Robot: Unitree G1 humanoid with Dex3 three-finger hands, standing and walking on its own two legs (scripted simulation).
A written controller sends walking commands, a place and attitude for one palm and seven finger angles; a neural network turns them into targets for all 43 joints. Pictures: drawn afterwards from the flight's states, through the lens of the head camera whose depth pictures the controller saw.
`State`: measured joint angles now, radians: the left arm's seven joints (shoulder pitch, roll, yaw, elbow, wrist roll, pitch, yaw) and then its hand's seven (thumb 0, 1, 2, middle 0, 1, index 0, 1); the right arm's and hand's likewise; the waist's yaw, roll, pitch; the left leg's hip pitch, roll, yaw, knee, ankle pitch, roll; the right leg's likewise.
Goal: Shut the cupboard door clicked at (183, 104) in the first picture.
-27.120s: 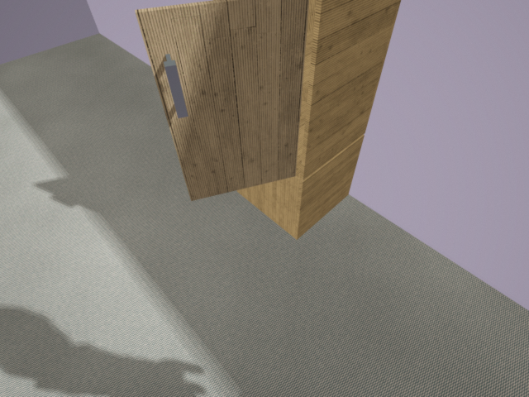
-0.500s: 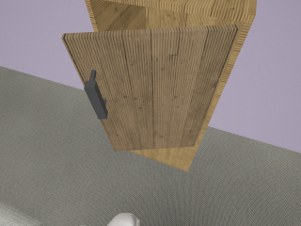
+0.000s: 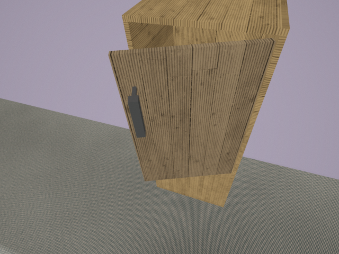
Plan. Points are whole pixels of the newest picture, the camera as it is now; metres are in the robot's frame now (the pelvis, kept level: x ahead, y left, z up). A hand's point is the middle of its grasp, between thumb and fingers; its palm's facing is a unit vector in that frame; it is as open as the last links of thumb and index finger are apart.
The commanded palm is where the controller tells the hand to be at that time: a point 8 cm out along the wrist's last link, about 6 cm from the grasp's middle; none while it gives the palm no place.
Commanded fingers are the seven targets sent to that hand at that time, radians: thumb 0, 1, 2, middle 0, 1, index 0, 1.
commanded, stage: come to a stop and stand still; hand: left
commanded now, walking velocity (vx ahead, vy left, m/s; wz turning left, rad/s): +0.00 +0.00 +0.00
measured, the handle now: (137, 112) +0.45 +0.12 +0.10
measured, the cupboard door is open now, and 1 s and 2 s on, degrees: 24 24 24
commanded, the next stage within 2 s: look again from close up in 0.20 s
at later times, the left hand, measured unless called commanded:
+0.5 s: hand out of the picture +0.03 +0.17 -0.16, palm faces -0.01 -0.98 -0.22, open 7.3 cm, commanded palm none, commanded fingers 0.00 0.90 0.90 -0.20 -0.30 -0.20 -0.30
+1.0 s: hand out of the picture +0.03 +0.14 -0.16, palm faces +0.02 -0.98 -0.20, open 7.3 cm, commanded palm none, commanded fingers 0.00 0.90 0.90 -0.20 -0.30 -0.20 -0.30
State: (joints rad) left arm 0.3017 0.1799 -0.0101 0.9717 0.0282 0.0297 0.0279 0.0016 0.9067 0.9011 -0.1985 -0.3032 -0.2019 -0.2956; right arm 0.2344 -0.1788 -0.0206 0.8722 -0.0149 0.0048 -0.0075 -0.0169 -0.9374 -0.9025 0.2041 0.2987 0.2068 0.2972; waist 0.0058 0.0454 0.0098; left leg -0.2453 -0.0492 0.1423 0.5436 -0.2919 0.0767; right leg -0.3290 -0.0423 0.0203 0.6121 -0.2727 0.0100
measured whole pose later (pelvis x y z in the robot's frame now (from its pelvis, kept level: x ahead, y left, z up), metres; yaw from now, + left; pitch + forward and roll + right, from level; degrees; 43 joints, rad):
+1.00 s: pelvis +0.04 -0.03 +0.01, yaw +1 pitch -1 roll +1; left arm 0.27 0.15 -0.02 1.13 0.01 -0.01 0.04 0.01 0.92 0.90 -0.20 -0.30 -0.20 -0.30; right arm 0.26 -0.15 0.01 1.13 -0.01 -0.03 -0.03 0.00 -0.92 -0.90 0.20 0.30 0.20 0.30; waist 0.00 0.00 0.04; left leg -0.11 -0.01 0.10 0.37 -0.25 0.03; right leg -0.18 0.00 -0.02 0.43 -0.24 -0.02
